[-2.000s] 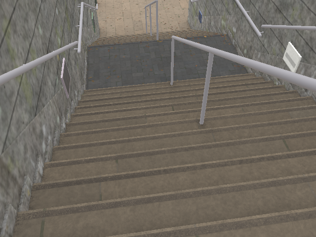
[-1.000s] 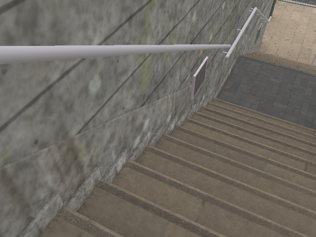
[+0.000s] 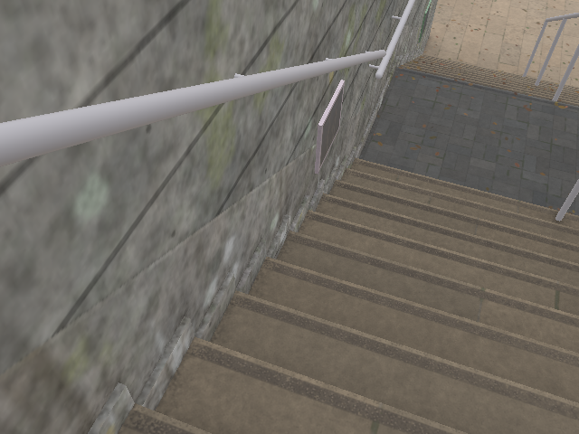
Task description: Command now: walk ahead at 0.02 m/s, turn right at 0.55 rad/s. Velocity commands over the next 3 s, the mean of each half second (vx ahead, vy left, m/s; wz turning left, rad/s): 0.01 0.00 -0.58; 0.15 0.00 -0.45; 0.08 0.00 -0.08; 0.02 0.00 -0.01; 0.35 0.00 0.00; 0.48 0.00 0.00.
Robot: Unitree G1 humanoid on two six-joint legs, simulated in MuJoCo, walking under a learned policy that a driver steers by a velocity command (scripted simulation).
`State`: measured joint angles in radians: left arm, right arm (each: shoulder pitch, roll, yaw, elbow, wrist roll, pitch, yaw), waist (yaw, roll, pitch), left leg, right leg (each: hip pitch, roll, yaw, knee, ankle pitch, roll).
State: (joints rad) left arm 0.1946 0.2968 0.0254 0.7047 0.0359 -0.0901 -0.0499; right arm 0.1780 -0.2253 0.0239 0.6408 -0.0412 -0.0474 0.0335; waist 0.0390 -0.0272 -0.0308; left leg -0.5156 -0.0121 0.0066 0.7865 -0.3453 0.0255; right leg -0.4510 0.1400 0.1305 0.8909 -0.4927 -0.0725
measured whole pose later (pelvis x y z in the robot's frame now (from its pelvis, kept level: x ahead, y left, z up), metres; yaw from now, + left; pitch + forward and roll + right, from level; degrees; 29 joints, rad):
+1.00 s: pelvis +0.05 -0.03 +0.00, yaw -31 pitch +4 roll +1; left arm 0.30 0.25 0.05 0.80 0.04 -0.08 -0.07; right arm 0.34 -0.23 0.01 0.78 -0.07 -0.09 0.06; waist 0.02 -0.01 -0.09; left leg -0.30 -0.07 0.07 0.73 -0.51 0.09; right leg -0.56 0.13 0.17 1.15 -0.54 -0.06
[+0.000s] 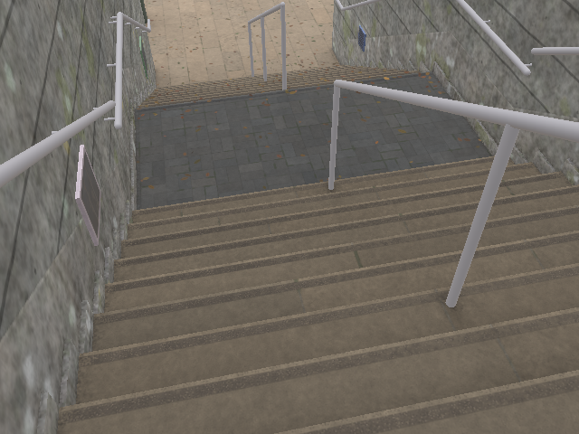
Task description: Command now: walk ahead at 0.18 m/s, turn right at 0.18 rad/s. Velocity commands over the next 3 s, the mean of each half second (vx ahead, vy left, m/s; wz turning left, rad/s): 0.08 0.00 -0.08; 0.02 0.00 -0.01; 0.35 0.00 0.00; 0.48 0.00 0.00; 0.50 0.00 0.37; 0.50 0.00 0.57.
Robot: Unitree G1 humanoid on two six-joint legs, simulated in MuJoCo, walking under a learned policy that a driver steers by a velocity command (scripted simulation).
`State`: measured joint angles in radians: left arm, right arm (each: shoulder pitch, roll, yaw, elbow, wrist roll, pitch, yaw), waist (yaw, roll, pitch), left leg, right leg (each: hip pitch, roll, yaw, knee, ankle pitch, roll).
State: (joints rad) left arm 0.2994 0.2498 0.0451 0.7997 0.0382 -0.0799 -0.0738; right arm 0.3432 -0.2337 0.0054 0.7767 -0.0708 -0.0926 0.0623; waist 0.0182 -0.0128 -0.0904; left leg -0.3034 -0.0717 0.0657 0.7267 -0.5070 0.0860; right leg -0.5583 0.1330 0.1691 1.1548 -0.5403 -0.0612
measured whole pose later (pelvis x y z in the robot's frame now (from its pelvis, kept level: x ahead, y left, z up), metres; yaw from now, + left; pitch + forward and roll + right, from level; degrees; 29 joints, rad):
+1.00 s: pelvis +0.16 +0.00 -0.14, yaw +1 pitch -2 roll -1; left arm 0.32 0.19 0.02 0.98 0.04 -0.03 -0.05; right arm 0.32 -0.20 -0.03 0.95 0.02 -0.07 0.09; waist -0.02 0.00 -0.03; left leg -0.31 -0.05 0.02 0.66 -0.42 0.08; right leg -0.33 -0.05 -0.04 0.64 -0.40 0.06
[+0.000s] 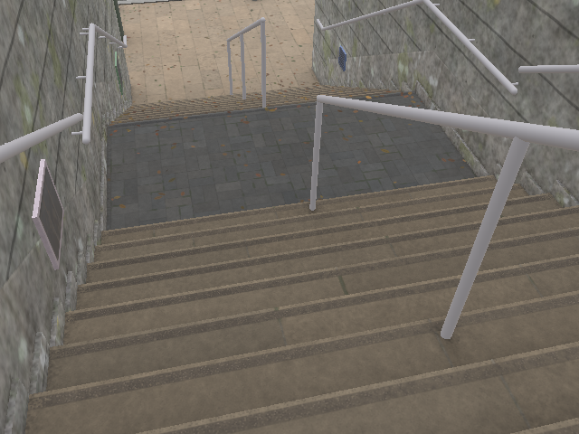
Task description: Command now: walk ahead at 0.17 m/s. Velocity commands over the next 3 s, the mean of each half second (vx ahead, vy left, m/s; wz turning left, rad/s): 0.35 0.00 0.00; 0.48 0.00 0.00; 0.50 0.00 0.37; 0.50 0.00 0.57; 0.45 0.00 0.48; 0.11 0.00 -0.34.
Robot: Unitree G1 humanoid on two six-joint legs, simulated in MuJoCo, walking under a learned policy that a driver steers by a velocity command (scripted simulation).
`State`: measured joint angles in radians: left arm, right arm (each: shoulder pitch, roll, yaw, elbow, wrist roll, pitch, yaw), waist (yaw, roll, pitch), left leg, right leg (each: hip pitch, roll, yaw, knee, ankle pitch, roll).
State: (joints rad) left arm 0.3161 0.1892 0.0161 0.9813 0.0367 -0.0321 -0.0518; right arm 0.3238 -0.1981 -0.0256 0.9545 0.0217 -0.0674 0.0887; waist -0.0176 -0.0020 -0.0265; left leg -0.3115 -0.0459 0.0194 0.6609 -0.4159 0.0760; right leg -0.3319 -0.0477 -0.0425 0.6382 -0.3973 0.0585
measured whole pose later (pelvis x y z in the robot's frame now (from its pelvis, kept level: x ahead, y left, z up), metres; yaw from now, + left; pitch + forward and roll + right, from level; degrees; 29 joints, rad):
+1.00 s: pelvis +0.38 -0.02 -0.17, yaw -2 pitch -1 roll +1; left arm 0.38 0.18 0.02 1.00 0.04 -0.05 -0.03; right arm 0.37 -0.20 -0.03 1.08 -0.05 -0.07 0.06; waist 0.01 -0.03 0.03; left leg -0.25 -0.05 0.08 0.59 -0.34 0.08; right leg -0.79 -0.05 0.06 1.64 -0.36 -0.06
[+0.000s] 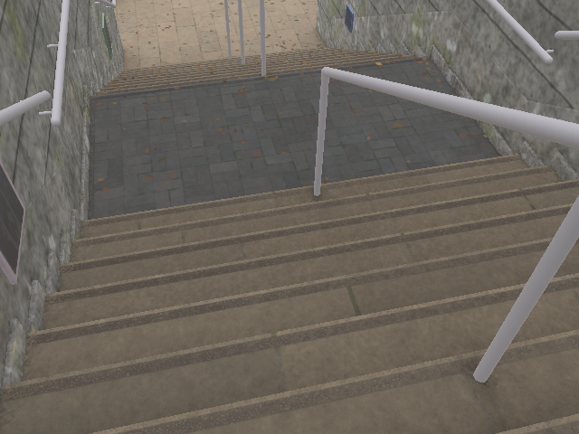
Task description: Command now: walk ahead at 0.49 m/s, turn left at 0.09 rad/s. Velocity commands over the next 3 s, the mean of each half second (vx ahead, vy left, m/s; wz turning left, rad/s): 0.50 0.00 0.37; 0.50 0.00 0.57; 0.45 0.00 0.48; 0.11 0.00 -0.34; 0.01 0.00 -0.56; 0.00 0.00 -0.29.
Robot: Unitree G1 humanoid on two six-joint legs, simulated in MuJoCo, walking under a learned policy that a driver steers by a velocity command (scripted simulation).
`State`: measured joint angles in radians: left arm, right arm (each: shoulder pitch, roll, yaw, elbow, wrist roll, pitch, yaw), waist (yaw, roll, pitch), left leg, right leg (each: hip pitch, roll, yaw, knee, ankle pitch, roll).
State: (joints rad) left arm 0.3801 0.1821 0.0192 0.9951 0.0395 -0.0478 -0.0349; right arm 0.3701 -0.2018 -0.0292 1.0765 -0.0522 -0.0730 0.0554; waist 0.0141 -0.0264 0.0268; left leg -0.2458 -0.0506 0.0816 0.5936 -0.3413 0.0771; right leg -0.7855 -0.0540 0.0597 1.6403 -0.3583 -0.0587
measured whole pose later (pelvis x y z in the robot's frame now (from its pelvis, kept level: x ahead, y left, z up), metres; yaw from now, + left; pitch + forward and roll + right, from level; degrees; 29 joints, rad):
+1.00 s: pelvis +0.54 +0.07 -0.31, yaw +30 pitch +1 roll -2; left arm 0.66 0.16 -0.02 1.18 0.11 -0.06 -0.06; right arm 0.07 -0.22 -0.04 0.99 -0.11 -0.09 0.07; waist 0.11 0.02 0.00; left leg -0.27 0.02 0.08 0.39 -0.14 0.08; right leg -0.15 -0.12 -0.15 1.57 -0.84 0.06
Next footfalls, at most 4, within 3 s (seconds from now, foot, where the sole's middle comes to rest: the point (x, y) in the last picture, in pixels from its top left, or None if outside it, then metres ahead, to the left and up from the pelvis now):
0.32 right None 0.33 -0.15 -0.93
0.94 left None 0.56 0.19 -1.09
1.34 right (266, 371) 0.89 0.11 -1.26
1.74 left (196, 377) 0.87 0.34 -1.26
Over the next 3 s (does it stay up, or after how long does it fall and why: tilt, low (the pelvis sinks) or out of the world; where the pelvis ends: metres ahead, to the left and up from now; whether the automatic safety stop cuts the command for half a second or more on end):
stays up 0.84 0.17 -0.49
